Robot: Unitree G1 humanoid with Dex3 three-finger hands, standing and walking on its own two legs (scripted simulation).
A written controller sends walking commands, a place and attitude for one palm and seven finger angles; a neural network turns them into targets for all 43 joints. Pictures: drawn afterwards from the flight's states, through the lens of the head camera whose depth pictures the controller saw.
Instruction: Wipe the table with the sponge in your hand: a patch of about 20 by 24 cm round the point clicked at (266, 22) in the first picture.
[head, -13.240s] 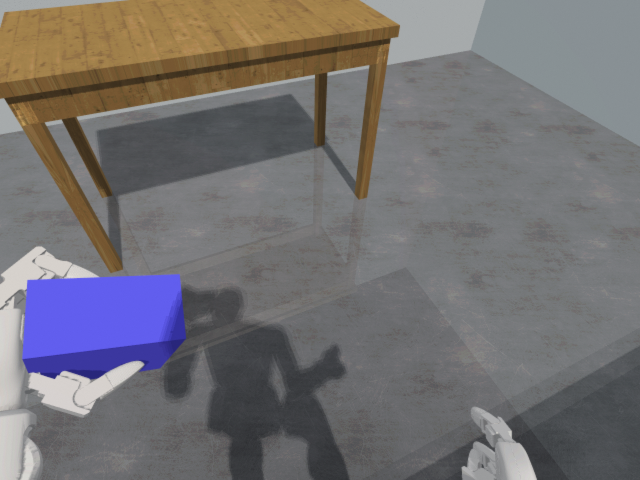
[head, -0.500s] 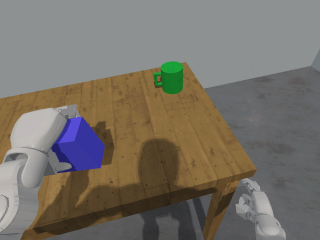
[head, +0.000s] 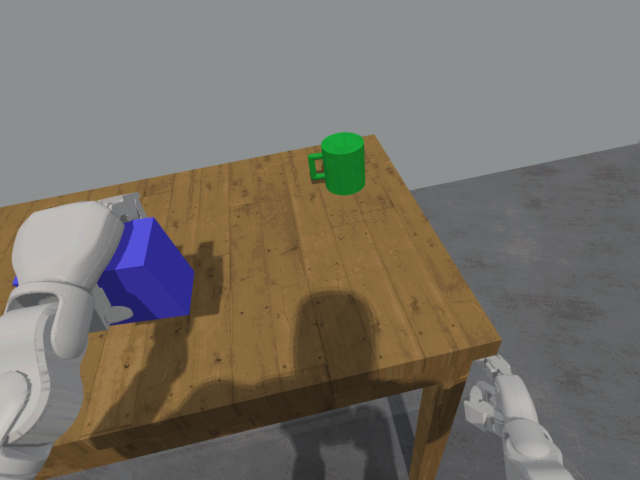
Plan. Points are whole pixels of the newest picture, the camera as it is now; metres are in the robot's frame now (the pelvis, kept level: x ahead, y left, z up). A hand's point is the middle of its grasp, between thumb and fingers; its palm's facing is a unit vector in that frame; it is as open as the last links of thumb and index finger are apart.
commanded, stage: turn the palm down, sponge in hand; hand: left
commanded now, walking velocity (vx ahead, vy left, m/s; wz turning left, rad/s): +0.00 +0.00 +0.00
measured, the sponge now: (124, 284) +0.24 +0.28 +0.16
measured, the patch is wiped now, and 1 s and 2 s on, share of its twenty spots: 0.00 0.00 0.00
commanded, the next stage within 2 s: move the sponge above the wiping area in 0.06 s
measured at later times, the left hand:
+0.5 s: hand (87, 260) +0.23 +0.30 +0.21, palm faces +0.27 +0.01 -0.96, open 10.2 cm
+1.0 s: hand (85, 267) +0.24 +0.32 +0.19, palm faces +0.25 -0.07 -0.97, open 10.2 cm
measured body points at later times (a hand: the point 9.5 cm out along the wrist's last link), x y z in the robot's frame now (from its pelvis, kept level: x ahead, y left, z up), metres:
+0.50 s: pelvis -0.01 -0.01 +0.00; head -0.03 -0.07 +0.44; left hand +0.21 +0.29 +0.26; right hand +0.26 -0.21 -0.08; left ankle +0.01 +0.12 -0.74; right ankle +0.04 -0.07 -0.74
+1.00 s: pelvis +0.00 +0.01 +0.00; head -0.01 -0.04 +0.45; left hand +0.22 +0.31 +0.24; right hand +0.27 -0.18 -0.07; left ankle +0.01 +0.12 -0.74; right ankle +0.04 -0.07 -0.74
